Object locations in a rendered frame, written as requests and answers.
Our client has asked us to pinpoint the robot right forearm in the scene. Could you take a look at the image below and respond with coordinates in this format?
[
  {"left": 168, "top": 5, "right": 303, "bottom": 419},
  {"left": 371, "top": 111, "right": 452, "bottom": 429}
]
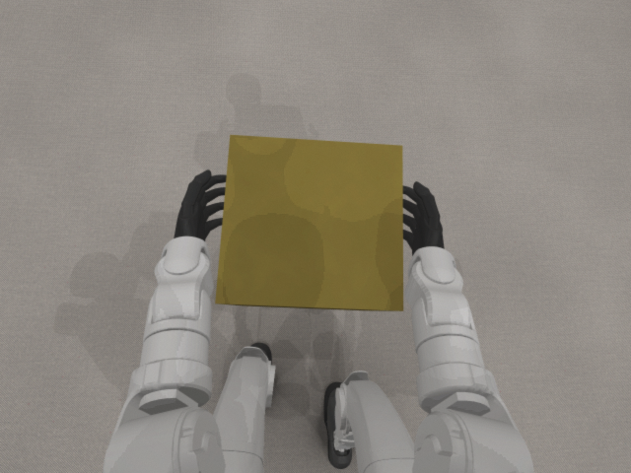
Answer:
[{"left": 404, "top": 246, "right": 534, "bottom": 473}]

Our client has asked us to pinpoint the right robot upper arm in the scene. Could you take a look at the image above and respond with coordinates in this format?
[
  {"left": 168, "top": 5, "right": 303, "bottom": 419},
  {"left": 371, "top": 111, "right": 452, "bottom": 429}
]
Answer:
[{"left": 412, "top": 409, "right": 533, "bottom": 473}]

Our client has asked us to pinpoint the left robot hand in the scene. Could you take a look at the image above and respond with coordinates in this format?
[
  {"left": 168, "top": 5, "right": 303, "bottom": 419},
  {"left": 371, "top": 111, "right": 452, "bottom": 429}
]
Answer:
[{"left": 174, "top": 169, "right": 227, "bottom": 241}]

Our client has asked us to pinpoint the left robot upper arm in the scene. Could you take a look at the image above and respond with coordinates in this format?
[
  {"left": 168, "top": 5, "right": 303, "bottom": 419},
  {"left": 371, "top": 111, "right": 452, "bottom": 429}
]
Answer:
[{"left": 105, "top": 406, "right": 226, "bottom": 473}]

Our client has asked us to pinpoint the right robot hand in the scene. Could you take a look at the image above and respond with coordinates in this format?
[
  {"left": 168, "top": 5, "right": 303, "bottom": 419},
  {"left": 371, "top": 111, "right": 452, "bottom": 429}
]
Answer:
[{"left": 403, "top": 181, "right": 445, "bottom": 256}]

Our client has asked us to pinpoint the robot left forearm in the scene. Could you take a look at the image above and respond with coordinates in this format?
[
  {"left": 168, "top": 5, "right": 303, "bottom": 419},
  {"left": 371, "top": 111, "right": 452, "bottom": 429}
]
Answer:
[{"left": 103, "top": 236, "right": 214, "bottom": 473}]

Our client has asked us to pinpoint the left robot shin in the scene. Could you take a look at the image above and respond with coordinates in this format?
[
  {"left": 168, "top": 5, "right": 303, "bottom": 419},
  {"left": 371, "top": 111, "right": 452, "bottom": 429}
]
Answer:
[{"left": 228, "top": 347, "right": 268, "bottom": 375}]

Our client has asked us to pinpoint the right robot foot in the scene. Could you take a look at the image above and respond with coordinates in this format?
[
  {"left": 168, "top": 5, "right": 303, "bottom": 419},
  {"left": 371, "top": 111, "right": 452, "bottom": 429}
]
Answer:
[{"left": 324, "top": 382, "right": 352, "bottom": 469}]

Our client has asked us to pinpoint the carton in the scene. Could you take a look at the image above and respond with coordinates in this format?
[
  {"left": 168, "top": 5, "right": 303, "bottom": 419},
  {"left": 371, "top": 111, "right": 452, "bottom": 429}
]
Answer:
[{"left": 215, "top": 135, "right": 403, "bottom": 311}]

